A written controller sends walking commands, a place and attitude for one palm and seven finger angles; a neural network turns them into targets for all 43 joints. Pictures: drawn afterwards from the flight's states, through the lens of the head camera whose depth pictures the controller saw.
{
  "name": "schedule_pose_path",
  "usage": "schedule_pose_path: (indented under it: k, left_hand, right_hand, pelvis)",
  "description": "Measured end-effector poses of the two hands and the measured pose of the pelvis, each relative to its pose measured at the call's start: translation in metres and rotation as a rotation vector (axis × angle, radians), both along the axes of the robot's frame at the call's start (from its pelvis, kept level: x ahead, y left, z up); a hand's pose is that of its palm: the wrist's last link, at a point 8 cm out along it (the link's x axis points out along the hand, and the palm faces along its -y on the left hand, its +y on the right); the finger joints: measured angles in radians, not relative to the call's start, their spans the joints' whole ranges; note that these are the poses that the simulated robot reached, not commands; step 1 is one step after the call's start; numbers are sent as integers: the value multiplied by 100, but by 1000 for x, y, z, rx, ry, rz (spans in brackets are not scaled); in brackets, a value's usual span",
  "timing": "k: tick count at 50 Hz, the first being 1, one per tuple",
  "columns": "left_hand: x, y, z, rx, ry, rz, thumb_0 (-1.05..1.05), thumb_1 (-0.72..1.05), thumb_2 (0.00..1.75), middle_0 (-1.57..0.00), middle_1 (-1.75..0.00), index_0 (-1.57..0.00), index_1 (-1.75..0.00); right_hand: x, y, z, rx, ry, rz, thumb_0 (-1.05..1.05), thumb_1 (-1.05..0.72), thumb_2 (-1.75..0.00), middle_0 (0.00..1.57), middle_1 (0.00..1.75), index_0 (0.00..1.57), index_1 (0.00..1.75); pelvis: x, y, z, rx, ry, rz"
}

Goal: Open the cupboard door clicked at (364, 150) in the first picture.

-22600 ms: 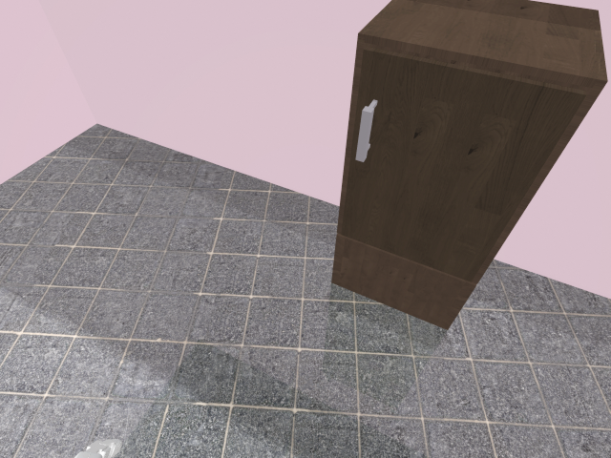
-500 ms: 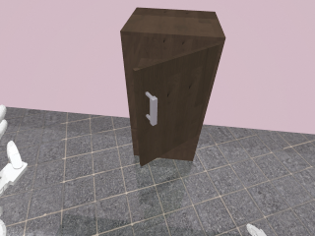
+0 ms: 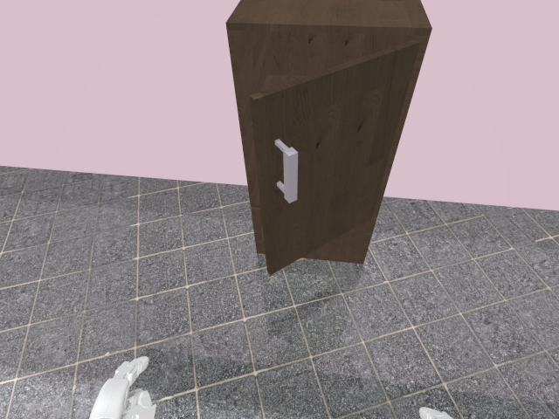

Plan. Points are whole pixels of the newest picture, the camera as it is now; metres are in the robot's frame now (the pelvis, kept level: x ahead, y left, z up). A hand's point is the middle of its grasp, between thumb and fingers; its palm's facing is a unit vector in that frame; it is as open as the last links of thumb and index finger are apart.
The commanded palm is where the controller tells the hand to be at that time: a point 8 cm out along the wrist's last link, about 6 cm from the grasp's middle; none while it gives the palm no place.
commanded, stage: let the arm hang, fingers relaxed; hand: left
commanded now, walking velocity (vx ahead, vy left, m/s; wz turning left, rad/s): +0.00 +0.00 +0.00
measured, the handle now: (285, 171) +0.59 +0.02 +0.00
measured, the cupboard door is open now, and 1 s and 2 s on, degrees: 40 40 40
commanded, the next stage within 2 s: look to check the result in 0.90 s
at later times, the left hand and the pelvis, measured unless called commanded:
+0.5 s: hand out of the picture -0.04 +0.19 -0.16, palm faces +0.03 -0.97 -0.22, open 7.3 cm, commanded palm none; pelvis -0.01 +0.01 +0.02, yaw -1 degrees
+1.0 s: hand out of the picture -0.02 +0.18 -0.16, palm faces +0.04 -0.98 -0.17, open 7.4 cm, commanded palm none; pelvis -0.01 +0.02 +0.02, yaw -1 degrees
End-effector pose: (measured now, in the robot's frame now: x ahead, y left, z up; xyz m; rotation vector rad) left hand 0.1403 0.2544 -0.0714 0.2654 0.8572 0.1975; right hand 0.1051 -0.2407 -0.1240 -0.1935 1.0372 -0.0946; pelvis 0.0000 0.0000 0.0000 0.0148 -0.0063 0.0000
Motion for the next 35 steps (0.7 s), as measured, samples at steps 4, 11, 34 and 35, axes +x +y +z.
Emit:
schedule_pose_path:
  k: [4, 11, 34, 35]
  left_hand:
    - [-71, -43, -55, -168, 296, 51, 0, 95, 90, -20, -30, -20, -29]
    - [-134, -20, -59, -138, 470, 107, -3, 101, 90, -21, -30, -21, -30]
    - [-166, -30, -59, -171, 550, 105, 1, 91, 90, -20, -30, -20, -29]
    - [-165, -31, -59, -173, 548, 102, 1, 91, 90, -20, -30, -20, -29]
  right_hand:
    - [-37, 3, 5, -24, 129, -32, 1, -91, -90, 20, 30, 20, 30]
    - [-94, 13, 2, -22, 328, -62, 1, -91, -90, 20, 30, 20, 30]
    - [-153, 62, -11, 77, 420, -128, 0, -91, -90, 20, 30, 20, 30]
    - [-153, 63, -11, 77, 418, -130, 0, -91, -90, 20, 30, 20, 30]
  pelvis:
    - [-3, -2, 8, -4, -9, -8]
    - [-7, -1, 16, -21, -19, 3]
    - [-15, 17, 17, -12, -30, -16]
    - [-14, 18, 17, -12, -30, -17]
